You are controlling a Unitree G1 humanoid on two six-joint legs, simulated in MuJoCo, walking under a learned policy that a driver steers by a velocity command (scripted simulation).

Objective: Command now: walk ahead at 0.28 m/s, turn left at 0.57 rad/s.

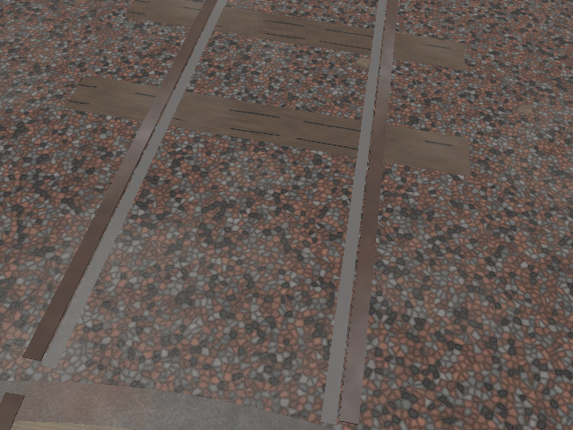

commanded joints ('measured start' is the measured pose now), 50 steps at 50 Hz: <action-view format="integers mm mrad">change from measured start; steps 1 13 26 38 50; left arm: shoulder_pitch -47 -89 193 297 184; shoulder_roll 85 84 88 169 49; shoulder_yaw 25 16 8 14 -18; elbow -69 -107 -20 37 -61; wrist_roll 4 -22 -3 -31 -2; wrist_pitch -36 -92 -80 -31 -29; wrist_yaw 0 -25 -19 -7 -9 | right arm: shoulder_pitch -2 66 -51 -135 13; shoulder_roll -144 -168 -63 -106 -125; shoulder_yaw -32 -38 13 0 1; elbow -77 -76 -138 -182 -56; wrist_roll -8 5 -15 0 -18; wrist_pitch -32 -25 -63 -76 -97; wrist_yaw -18 -20 0 37 28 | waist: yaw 5 -12 47 -7 41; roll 136 185 -65 -78 97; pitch -73 -53 12 -34 -26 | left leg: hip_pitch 184 92 -456 -32 142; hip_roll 225 191 139 34 264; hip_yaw -349 -430 -40 71 -181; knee -277 -168 517 22 -326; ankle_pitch -150 -188 23 117 228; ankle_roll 173 134 -64 18 184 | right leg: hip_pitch -152 150 437 523 -142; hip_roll -10 60 -176 -195 -112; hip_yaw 46 55 225 59 61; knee -115 -569 -903 -678 7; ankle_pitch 138 216 310 802 200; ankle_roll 5 3 -209 -135 3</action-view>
